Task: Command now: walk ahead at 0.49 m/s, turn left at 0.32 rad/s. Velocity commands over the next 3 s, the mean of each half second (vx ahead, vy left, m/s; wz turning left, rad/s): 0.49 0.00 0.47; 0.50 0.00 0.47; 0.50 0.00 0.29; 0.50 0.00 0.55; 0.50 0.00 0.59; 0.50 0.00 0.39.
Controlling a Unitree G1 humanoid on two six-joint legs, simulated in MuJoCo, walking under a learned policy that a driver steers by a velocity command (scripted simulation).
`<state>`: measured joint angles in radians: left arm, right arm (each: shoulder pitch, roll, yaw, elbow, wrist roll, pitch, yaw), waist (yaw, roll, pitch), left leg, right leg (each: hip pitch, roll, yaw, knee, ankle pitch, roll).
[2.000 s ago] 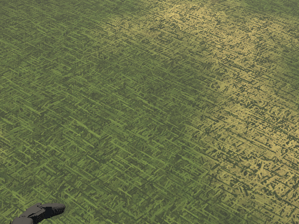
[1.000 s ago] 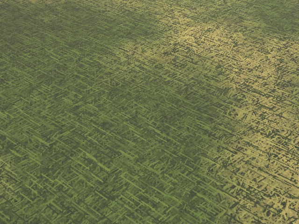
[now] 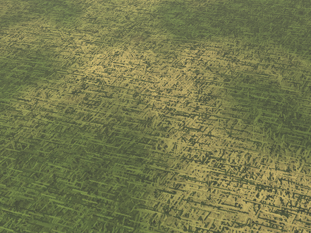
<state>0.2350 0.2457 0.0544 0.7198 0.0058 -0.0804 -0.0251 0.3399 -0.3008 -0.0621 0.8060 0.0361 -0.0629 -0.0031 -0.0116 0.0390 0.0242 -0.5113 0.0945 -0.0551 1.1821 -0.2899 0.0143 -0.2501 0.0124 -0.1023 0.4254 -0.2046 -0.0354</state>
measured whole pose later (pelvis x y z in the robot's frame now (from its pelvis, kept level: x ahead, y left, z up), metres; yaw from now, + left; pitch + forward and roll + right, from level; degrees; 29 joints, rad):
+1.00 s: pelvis +0.56 +0.10 +0.00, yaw +31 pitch +1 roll -1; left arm 0.24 0.27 0.06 0.75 0.01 -0.10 -0.02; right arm 0.29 -0.30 -0.05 0.70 0.02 -0.04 -0.01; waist 0.01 0.04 0.02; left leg -0.47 -0.01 -0.08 1.16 -0.36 0.02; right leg -0.28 0.05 0.00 0.44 -0.18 -0.04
